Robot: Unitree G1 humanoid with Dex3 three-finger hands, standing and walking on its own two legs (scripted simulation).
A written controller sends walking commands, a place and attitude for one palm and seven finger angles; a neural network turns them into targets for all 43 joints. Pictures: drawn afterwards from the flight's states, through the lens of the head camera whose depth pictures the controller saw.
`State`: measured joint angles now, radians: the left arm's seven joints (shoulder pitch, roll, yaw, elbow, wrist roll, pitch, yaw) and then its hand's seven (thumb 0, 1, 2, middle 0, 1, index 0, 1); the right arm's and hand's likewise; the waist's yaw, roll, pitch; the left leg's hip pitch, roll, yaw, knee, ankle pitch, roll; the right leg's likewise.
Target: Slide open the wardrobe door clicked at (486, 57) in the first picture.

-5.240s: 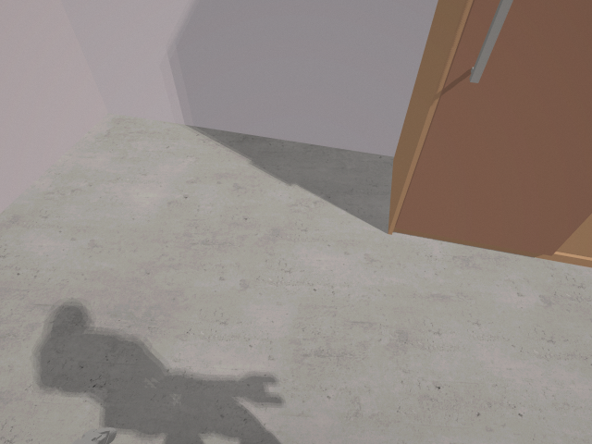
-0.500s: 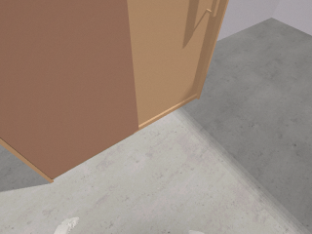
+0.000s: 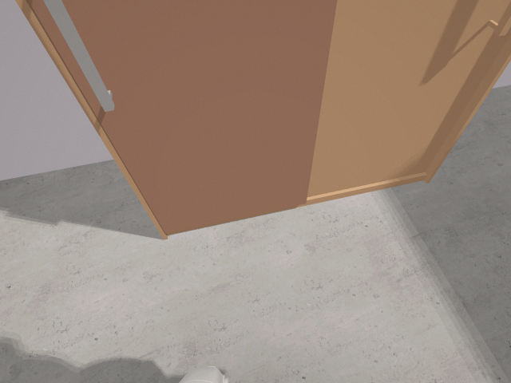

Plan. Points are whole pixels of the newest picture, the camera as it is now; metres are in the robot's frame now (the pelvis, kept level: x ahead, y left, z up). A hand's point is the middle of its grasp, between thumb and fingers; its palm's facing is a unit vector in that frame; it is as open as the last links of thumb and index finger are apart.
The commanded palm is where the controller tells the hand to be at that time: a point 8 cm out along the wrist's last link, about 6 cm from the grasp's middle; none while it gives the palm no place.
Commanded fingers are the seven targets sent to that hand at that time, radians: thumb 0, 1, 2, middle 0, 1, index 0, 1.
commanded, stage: turn to face it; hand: left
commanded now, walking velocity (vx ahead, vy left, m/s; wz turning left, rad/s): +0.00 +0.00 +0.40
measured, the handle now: (77, 39) +0.71 +0.43 +0.15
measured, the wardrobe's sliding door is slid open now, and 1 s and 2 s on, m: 0.00 0.00 0.00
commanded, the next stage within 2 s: take the last steps up to it in 0.34 s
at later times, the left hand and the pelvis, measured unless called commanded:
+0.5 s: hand out of the picture +0.05 +0.24 -0.16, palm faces +0.19 -0.95 -0.26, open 7.3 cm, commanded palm none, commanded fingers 0.00 0.90 0.90 -0.20 -0.30 -0.20 -0.30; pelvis +0.00 +0.02 -0.01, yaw +10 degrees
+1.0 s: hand out of the picture -0.08 +0.21 -0.18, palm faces +0.37 -0.91 -0.16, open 7.3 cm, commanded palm none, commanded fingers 0.00 0.90 0.90 -0.20 -0.30 -0.20 -0.30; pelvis +0.07 +0.10 -0.01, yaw +16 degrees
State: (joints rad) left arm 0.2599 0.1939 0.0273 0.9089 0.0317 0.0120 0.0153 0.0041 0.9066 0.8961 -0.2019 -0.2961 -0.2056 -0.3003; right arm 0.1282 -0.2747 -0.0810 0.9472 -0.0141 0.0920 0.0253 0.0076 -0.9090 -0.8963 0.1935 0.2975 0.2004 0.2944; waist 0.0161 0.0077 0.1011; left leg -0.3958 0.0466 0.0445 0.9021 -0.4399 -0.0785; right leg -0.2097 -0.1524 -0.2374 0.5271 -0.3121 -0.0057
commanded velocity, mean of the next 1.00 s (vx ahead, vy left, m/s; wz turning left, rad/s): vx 0.17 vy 0.03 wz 0.16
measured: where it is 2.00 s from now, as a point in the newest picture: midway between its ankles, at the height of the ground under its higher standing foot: (225, 341)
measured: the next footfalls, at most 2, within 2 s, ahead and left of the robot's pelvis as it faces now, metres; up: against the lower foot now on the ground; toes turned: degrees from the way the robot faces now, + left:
left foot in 0.10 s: +0.01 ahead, +0.14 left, +0.00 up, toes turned +10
right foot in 0.52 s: +0.06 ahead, -0.09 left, +0.00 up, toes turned +5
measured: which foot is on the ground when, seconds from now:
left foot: up 0.00-0.08, down 0.10-0.52, up 0.54-0.98, down 1.00-1.00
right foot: down 0.00-0.10, up 0.12-0.50, down 0.52-1.00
